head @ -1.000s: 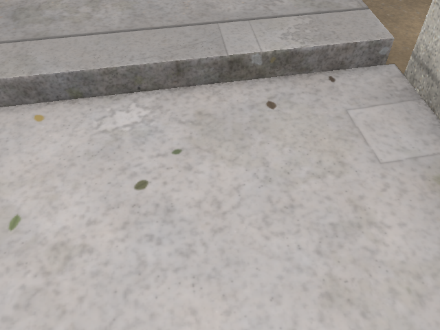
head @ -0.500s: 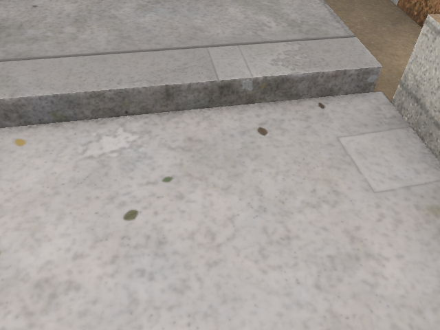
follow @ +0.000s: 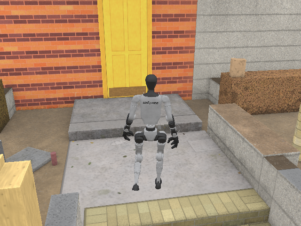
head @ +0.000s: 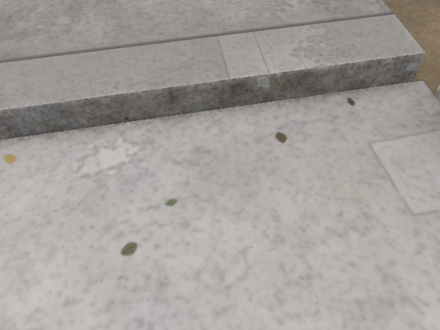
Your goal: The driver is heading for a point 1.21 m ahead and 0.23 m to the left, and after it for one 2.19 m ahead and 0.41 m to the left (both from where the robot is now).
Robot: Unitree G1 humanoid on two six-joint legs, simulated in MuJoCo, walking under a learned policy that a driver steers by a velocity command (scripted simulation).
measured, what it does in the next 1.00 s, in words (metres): walks ahead: left foot, then right foot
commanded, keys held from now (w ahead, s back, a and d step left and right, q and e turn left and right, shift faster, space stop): w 1.00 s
